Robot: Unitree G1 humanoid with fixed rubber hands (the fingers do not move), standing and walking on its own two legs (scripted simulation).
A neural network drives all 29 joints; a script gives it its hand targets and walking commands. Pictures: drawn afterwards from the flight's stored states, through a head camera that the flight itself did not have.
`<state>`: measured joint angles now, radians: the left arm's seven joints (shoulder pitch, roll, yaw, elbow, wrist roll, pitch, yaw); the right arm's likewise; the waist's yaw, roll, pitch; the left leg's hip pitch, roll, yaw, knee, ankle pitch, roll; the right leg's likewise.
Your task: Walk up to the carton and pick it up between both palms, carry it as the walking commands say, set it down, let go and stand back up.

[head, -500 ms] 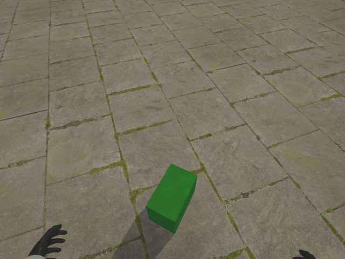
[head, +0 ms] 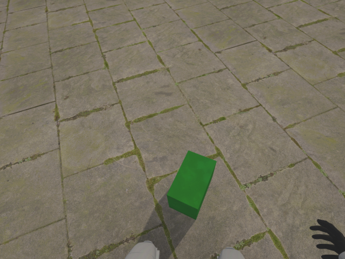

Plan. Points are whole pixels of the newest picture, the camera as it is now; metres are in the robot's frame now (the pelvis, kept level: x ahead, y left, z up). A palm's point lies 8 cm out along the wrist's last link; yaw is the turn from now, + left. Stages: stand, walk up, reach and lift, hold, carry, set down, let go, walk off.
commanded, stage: walk up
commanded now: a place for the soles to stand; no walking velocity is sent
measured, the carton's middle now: (192, 184) +0.52 -0.04 -0.64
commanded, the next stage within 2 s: reach and lift in 1.86 s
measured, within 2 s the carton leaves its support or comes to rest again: neither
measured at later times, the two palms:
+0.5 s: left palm (5, 206) +0.22 +0.47 -0.07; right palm out of the picture +0.11 -0.22 -0.10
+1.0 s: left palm (39, 178) +0.31 +0.42 -0.08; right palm out of the picture +0.05 -0.20 -0.08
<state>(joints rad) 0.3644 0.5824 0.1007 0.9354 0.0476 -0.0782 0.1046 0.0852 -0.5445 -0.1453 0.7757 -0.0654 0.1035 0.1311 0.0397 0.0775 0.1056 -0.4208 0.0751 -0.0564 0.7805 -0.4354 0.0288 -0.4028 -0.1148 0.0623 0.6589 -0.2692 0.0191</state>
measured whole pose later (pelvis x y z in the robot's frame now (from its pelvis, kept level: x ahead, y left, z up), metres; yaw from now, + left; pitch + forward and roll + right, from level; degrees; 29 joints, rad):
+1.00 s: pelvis +0.08 +0.15 +0.00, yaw -22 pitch -1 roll +0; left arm 0.18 0.47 0.06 0.83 0.01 -0.01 -0.02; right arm 0.20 -0.48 -0.03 0.83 -0.01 -0.06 -0.02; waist 0.00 0.00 0.06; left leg -0.35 0.11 0.11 0.79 -0.41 -0.01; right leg -0.38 0.03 0.02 0.77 -0.37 -0.01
